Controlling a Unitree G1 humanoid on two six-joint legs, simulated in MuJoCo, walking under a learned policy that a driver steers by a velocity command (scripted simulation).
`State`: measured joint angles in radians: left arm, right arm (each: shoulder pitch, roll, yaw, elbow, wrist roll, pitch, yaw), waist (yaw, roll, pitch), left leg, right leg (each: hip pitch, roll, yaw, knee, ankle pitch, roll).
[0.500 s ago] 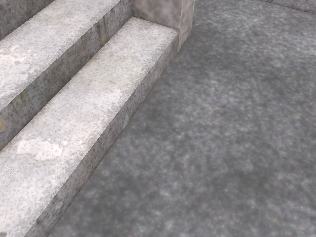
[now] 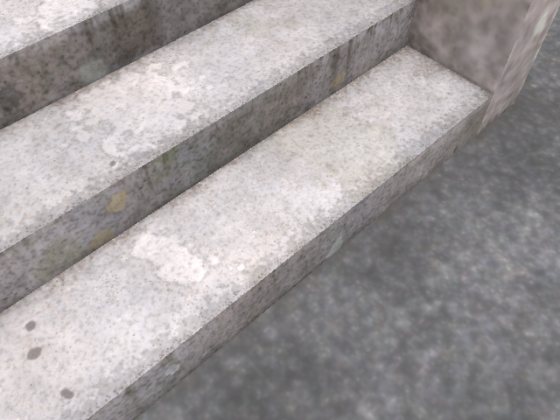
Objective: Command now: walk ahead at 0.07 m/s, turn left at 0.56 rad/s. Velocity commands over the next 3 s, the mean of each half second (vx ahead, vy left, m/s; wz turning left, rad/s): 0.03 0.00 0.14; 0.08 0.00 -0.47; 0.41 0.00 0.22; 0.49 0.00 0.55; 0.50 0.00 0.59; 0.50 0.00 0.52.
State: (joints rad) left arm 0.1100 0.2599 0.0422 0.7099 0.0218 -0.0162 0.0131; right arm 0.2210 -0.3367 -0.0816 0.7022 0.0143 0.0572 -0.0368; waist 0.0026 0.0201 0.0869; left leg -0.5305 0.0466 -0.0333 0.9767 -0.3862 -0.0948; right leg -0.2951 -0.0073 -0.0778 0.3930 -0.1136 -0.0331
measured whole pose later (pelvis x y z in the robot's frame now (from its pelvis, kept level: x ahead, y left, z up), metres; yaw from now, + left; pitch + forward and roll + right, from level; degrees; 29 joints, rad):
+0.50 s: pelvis +0.03 +0.05 +0.00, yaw +2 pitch +0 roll +0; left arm 0.21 0.30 0.06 0.80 -0.01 0.05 0.02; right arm 0.10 -0.22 -0.01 0.74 -0.02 0.02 -0.03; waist 0.03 -0.03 0.05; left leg -0.22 -0.01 0.11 0.48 -0.26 0.07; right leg -0.37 -0.05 0.01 0.86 -0.45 0.10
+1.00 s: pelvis +0.04 +0.00 +0.01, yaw -15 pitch +2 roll +2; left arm 0.26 0.29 0.05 0.72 -0.01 -0.02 0.02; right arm 0.13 -0.34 -0.10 0.82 0.00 -0.04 -0.01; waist 0.01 0.02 0.01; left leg -0.48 0.03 -0.07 0.74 -0.19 -0.08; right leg -0.14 0.05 0.11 0.32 -0.21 -0.07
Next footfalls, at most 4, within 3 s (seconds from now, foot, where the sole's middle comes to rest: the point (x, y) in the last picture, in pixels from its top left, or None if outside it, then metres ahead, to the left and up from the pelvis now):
0.16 left None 0.07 0.14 -0.78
0.68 right None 0.03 -0.08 -0.78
1.24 left None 0.25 0.10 -0.78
1.70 right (347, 365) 0.56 -0.12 -0.78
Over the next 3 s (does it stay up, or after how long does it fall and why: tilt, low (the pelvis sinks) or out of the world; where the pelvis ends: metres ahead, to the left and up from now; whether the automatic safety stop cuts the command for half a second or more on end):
stays up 1.00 0.33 0.30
